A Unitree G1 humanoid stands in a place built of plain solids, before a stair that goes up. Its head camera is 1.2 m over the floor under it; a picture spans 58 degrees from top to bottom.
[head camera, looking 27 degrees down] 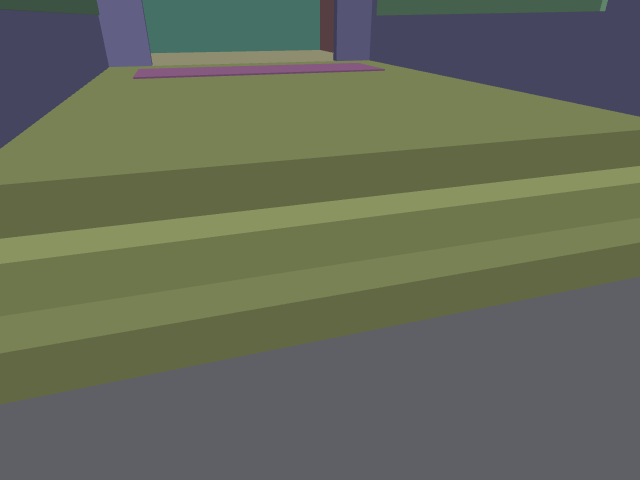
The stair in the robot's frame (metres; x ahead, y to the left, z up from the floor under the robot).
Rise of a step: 0.22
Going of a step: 0.23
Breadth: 3.69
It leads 17 degrees to the left of straight ahead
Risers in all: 3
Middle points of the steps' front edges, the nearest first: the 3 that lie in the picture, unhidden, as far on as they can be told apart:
1.58 -0.52 0.22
1.80 -0.45 0.43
2.02 -0.38 0.65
